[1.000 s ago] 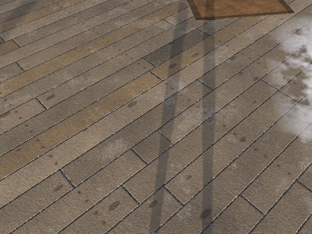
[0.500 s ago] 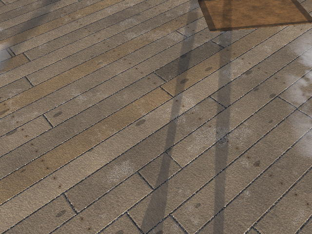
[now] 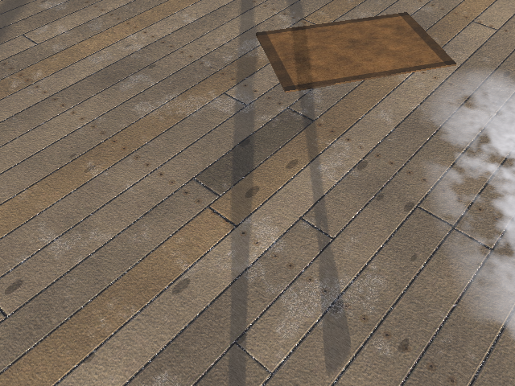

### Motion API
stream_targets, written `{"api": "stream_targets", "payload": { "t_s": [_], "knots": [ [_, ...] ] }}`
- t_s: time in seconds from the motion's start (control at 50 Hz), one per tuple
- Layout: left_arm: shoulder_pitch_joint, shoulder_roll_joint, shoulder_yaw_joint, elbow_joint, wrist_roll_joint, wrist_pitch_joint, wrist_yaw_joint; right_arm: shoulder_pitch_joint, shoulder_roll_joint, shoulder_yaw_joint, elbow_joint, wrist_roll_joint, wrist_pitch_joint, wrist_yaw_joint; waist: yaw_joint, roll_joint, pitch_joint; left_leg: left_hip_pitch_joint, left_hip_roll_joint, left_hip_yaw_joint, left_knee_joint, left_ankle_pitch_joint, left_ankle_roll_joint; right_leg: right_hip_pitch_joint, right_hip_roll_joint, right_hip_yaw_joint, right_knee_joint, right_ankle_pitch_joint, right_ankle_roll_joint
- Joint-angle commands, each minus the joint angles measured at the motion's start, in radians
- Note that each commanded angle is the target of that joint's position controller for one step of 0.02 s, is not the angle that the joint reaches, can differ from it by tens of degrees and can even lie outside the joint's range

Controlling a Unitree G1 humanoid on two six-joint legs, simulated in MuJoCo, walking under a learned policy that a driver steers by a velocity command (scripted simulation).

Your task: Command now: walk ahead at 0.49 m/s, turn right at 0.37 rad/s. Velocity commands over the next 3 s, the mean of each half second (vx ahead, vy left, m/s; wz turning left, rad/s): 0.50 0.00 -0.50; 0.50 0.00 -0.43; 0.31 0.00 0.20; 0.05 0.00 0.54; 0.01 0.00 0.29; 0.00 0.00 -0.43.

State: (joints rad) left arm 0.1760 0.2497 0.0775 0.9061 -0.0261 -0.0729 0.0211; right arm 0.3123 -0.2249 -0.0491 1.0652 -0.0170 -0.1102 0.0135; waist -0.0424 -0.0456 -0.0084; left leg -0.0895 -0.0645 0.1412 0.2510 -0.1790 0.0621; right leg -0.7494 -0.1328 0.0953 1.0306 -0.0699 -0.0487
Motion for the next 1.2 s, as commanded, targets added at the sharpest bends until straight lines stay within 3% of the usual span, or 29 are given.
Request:
{"api": "stream_targets", "payload": {
  "t_s": [0.02,0.1,0.16,0.22,0.24,0.26,0.28,0.3,0.32,0.34,0.36,0.4,0.44,0.5,0.58,0.64,0.7,0.74,0.76,0.78,0.8,0.82,0.84,0.88,0.92,0.96,1.06,1.14,1.2],
  "knots": [
    [0.0,0.031,0.004,-0.045,0.005,-0.007,-0.016,-0.068,-0.138,-0.018,-0.072,0.001,-0.017,-0.02,0.037,0.082,0.061,-0.076,0.283,-0.093,-0.154,0.194,0.123,0.015,-0.004,0.004,-0.153,0.166,0.003],
    [-0.151,0.005,-0.016,-0.107,0.006,-0.009,-0.045,0.017,-0.161,-0.02,-0.058,0.013,-0.002,-0.03,-0.023,0.063,0.104,0.056,0.314,-0.031,-0.138,0.212,0.105,-0.013,0.011,-0.073,-0.317,0.185,-0.003],
    [-0.212,0.009,-0.021,-0.162,0.004,-0.007,-0.069,0.05,-0.18,-0.029,-0.054,0.023,0.023,-0.032,-0.035,0.068,0.12,0.182,0.354,-0.002,-0.066,0.297,0.091,-0.042,0.027,-0.117,-0.377,0.066,-0.024],
    [-0.131,0.062,0.002,-0.186,0.002,-0.002,-0.086,0.007,-0.22,-0.041,-0.083,0.026,0.046,-0.04,0.038,0.132,0.036,0.21,0.36,0.053,0.143,0.773,0.055,0.158,0.118,-0.212,-0.391,-0.098,-0.076],
    [0.002,0.104,0.026,-0.16,-0.001,-0.001,-0.087,-0.016,-0.226,-0.043,-0.096,0.025,0.056,-0.044,0.115,0.138,-0.036,0.179,0.338,0.078,0.325,0.898,0.035,0.333,0.17,-0.236,-0.426,-0.092,-0.105],
    [0.175,0.181,0.065,-0.119,-0.003,0.002,-0.074,-0.019,-0.216,-0.037,-0.113,0.024,0.056,-0.046,0.196,0.101,-0.13,0.027,0.293,0.09,0.58,0.801,-0.003,0.616,0.18,-0.174,-0.473,-0.044,-0.15],
    [0.271,0.309,0.098,-0.105,0.002,0.008,-0.054,0.058,-0.106,-0.004,-0.159,-0.002,0.034,-0.034,0.155,-0.136,-0.252,-0.389,0.166,0.08,0.98,0.171,-0.064,1.006,-0.082,0.287,-0.493,-0.081,-0.294],
    [0.276,0.296,0.083,-0.127,0.008,-0.001,-0.056,0.047,-0.082,0.014,-0.19,0.014,-0.017,-0.014,0.127,-0.177,-0.401,-0.625,0.008,-0.149,1.19,-0.391,-0.074,1.183,-0.235,0.77,-0.704,-0.174,-0.418],
    [0.274,0.215,0.06,-0.124,0.021,-0.007,-0.056,-0.089,-0.166,-0.012,-0.223,0.056,-0.05,-0.003,0.171,-0.094,-0.319,-0.738,0.072,-0.242,1.214,-0.326,-0.039,1.157,-0.194,0.648,-0.733,-0.14,-0.339],
    [0.209,0.173,0.049,-0.132,0.016,-0.011,-0.053,-0.137,-0.161,-0.009,-0.241,0.062,-0.063,-0.002,0.145,-0.048,-0.204,-0.755,0.118,-0.23,1.149,-0.239,-0.019,1.017,-0.155,0.484,-0.723,-0.056,-0.295],
    [0.123,0.14,0.037,-0.156,0.013,-0.012,-0.054,-0.142,-0.156,-0.013,-0.231,0.043,-0.061,-0.01,0.094,0.045,-0.132,-0.691,0.16,-0.223,1.061,-0.178,-0.02,0.844,-0.11,0.361,-0.732,0.038,-0.265],
    [0.041,0.1,0.022,-0.189,0.025,-0.012,-0.05,-0.107,-0.163,-0.029,-0.229,0.028,-0.028,-0.015,0.024,0.034,-0.078,-0.547,0.202,-0.224,0.945,-0.133,-0.036,0.631,-0.051,0.25,-0.777,0.13,-0.241],
    [0.051,0.128,0.028,-0.193,0.017,-0.018,-0.041,-0.105,-0.136,-0.03,-0.243,0.012,-0.002,-0.018,0.007,0.029,-0.057,-0.521,0.195,-0.204,0.855,-0.095,-0.07,0.549,-0.029,0.203,-0.804,0.188,-0.25],
    [0.104,0.165,0.038,-0.188,0.011,-0.017,-0.019,-0.222,-0.119,-0.026,-0.29,0.001,0.006,-0.026,0.036,0.013,-0.016,-0.552,0.165,-0.189,0.641,0.066,-0.11,0.51,0.003,0.153,-0.819,0.185,-0.235],
    [0.152,0.169,0.04,-0.181,0.007,-0.008,-0.01,-0.359,-0.099,-0.015,-0.333,0.014,-0.005,-0.015,0.092,-0.041,0.007,-0.472,0.098,-0.176,0.348,0.273,-0.106,0.49,0.042,0.137,-0.799,0.032,-0.177],
    [0.186,0.166,0.04,-0.168,0.001,-0.003,-0.01,-0.402,-0.129,-0.02,-0.363,0.025,-0.016,-0.004,0.107,-0.056,0.011,-0.445,0.083,-0.202,0.271,0.267,-0.092,0.548,0.008,0.209,-0.744,-0.019,-0.166],
    [0.177,0.165,0.042,-0.176,0.005,0.009,0.001,-0.368,-0.169,-0.034,-0.368,0.028,-0.034,0.008,0.078,-0.083,0.001,-0.389,0.077,-0.214,0.226,0.15,-0.063,0.621,-0.024,0.295,-0.654,-0.01,-0.149],
    [0.16,0.126,0.027,-0.187,0.012,0.014,0.001,-0.21,-0.198,-0.052,-0.324,0.014,-0.045,0.006,0.004,-0.089,-0.073,-0.178,0.076,-0.181,0.186,0.137,-0.017,0.619,0.031,0.264,-0.512,0.116,-0.111],
    [0.157,0.076,0.005,-0.202,0.024,0.011,-0.004,-0.061,-0.244,-0.064,-0.305,-0.003,-0.049,0.002,-0.06,-0.016,-0.199,0.064,0.213,-0.306,0.211,0.109,0.046,0.516,0.088,0.192,-0.264,0.051,-0.074],
    [0.311,0.013,-0.012,-0.213,0.002,-0.003,-0.006,0.078,-0.336,-0.09,-0.268,-0.016,-0.037,0.001,-0.017,0.296,-0.327,0.424,0.431,-0.753,0.146,-0.04,0.221,0.157,0.24,0.072,0.092,-0.31,0.008],
    [0.348,0.082,-0.008,-0.19,-0.018,-0.009,-0.004,0.098,-0.268,-0.079,-0.25,0.019,-0.032,0.011,-0.026,0.344,-0.319,0.456,0.487,-0.98,0.051,-0.281,0.256,-0.018,0.207,0.102,0.256,-0.507,0.016],
    [0.241,0.155,0.008,-0.196,-0.019,-0.009,-0.005,0.034,-0.189,-0.058,-0.271,0.029,-0.026,0.01,-0.047,0.214,-0.17,0.335,0.443,-0.843,0.035,-0.334,0.206,-0.074,0.161,0.115,0.311,-0.427,0.014],
    [0.147,0.159,0.008,-0.217,-0.003,-0.008,-0.004,-0.026,-0.162,-0.046,-0.285,0.021,-0.016,0.009,-0.038,0.122,-0.09,0.198,0.397,-0.69,0.031,-0.251,0.168,-0.051,0.118,0.071,0.292,-0.347,0.011],
    [0.082,0.132,0.01,-0.242,0.019,-0.01,-0.008,-0.088,-0.126,-0.029,-0.283,0.004,-0.011,0.01,0.012,0.114,-0.006,0.004,0.316,-0.521,-0.017,-0.05,0.145,0.023,0.058,0.043,0.168,-0.26,0.004],
    [0.109,0.094,0.002,-0.241,0.014,-0.005,-0.014,-0.076,-0.125,-0.027,-0.268,0.01,-0.014,0.011,0.035,0.147,-0.012,-0.046,0.285,-0.441,-0.052,0.062,0.153,0.077,0.038,0.005,0.097,-0.238,0.008],
    [0.075,0.072,-0.007,-0.26,0.019,-0.004,-0.015,-0.05,-0.161,-0.035,-0.252,0.019,-0.018,0.007,0.033,0.138,-0.006,-0.049,0.292,-0.391,-0.08,0.163,0.173,0.054,0.022,-0.019,0.009,-0.196,0.021],
    [-0.079,0.043,-0.025,-0.303,0.016,-0.013,-0.025,0.008,-0.197,-0.039,-0.226,0.034,0.001,-0.004,-0.014,0.124,0.014,-0.038,0.255,-0.256,-0.098,0.237,0.138,0.092,0.034,-0.068,-0.295,0.047,0.039],
    [-0.2,0.047,-0.025,-0.342,0.007,-0.023,-0.044,0.087,-0.2,-0.033,-0.196,0.043,0.023,-0.005,-0.052,0.126,0.058,-0.015,0.265,-0.266,-0.049,0.265,0.124,0.159,0.084,-0.092,-0.451,0.088,0.042],
    [-0.167,0.083,-0.008,-0.344,0.02,-0.043,-0.055,0.091,-0.219,-0.036,-0.188,0.043,0.048,-0.016,-0.008,0.155,0.019,0.049,0.267,-0.298,0.094,0.441,0.076,0.276,0.13,-0.086,-0.558,0.069,0.013]
  ]
}}
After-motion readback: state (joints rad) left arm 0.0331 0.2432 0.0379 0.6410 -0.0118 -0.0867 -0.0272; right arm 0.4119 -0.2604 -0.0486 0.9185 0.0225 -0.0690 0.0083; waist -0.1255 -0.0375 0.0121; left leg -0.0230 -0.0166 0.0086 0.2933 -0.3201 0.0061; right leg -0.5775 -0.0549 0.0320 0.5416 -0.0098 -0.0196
